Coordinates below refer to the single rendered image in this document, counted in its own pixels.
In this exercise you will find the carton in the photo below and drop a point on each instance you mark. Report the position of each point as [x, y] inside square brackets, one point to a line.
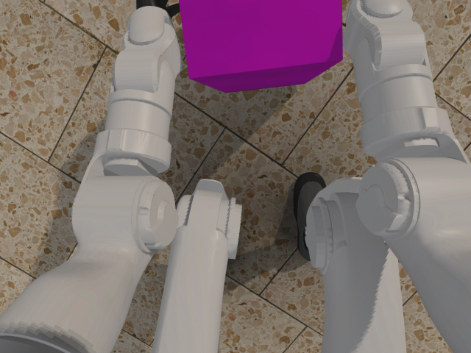
[237, 45]

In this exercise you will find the robot right upper arm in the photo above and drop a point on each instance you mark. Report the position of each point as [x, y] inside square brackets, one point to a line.
[421, 207]

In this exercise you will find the robot left shin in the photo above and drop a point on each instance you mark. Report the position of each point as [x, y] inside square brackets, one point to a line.
[184, 205]

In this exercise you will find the robot right foot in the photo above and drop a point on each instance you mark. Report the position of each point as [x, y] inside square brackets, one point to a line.
[306, 188]

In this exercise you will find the robot left upper arm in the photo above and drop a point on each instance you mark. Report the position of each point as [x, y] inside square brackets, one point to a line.
[81, 306]

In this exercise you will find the robot left forearm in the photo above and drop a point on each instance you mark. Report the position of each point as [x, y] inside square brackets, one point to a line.
[135, 139]

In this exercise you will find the robot left hand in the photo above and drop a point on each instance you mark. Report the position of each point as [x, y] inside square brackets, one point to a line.
[171, 10]

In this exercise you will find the robot right forearm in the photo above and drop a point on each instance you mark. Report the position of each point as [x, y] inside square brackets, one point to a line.
[395, 84]

